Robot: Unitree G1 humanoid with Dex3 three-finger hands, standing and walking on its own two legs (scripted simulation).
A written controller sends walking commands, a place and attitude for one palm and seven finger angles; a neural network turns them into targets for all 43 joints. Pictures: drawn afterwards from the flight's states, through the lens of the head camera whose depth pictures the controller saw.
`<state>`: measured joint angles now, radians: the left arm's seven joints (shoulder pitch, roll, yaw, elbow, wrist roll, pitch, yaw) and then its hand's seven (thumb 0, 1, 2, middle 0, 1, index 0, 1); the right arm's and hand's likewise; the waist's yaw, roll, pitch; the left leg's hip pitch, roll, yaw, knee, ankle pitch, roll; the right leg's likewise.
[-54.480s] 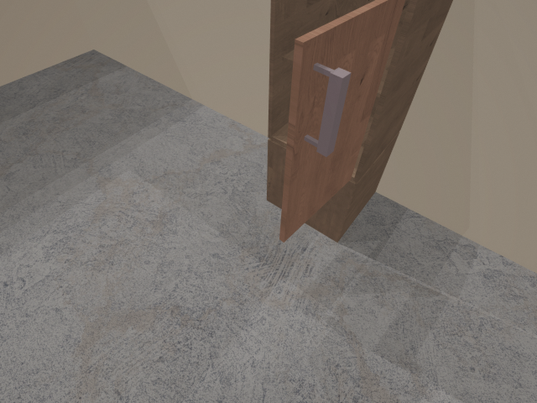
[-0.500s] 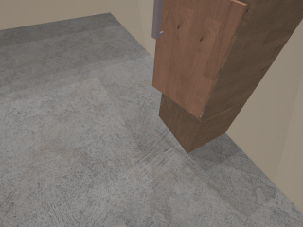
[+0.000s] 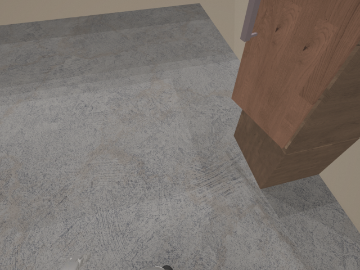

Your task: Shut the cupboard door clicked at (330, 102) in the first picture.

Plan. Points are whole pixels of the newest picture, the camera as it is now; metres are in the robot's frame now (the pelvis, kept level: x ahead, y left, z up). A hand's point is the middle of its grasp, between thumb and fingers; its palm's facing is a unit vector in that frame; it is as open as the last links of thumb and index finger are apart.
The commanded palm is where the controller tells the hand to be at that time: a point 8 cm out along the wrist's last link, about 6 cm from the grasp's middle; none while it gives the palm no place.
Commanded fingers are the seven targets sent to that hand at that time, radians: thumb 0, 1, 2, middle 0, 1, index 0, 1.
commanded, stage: walk to a spot facing it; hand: left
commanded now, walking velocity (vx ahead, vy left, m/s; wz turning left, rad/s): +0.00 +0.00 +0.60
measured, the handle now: (256, 13) +0.89 -0.25 +0.11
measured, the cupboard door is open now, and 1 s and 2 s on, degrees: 15 15 15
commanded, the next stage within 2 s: turn to face it in 1.66 s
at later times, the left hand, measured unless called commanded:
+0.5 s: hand out of the picture -0.03 +0.23 -0.18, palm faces +0.35 -0.90 -0.24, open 7.4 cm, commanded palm none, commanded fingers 0.00 0.90 0.90 -0.20 -0.30 -0.20 -0.30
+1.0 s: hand out of the picture +0.07 +0.21 -0.14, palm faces +0.59 -0.77 -0.24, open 7.4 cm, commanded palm none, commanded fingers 0.00 0.90 0.90 -0.20 -0.30 -0.20 -0.30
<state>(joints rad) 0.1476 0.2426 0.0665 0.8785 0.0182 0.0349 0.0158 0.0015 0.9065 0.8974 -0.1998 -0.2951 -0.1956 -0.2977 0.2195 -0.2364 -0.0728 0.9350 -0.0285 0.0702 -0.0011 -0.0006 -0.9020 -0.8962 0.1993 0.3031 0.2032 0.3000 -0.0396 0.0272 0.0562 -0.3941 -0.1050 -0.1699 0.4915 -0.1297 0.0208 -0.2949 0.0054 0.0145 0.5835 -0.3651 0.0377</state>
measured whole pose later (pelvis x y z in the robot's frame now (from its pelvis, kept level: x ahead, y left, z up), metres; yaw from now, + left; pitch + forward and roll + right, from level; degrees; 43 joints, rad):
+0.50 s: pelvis +0.01 +0.02 -0.01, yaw +19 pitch +0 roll +0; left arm 0.26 0.26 0.08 0.94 0.02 0.06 0.01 0.00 0.91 0.90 -0.20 -0.30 -0.20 -0.30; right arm 0.13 -0.21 -0.04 0.87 -0.03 0.03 0.01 0.00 -0.91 -0.90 0.20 0.30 0.20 0.30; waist 0.01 -0.06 0.10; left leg -0.29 -0.01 0.04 0.62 -0.33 0.03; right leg -0.41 -0.12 -0.08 1.06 -0.53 0.05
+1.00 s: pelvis +0.14 +0.02 +0.01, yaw +37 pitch +1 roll +2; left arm 0.28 0.17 0.06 0.92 0.03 -0.05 0.00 0.00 0.90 0.90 -0.20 -0.30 -0.20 -0.30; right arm 0.28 -0.24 -0.08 0.97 -0.03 0.04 0.04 0.00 -0.91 -0.90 0.19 0.30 0.20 0.30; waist -0.05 0.02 0.03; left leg -0.59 0.04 0.01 1.21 -0.24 -0.01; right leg -0.16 -0.09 -0.21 0.41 -0.26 -0.01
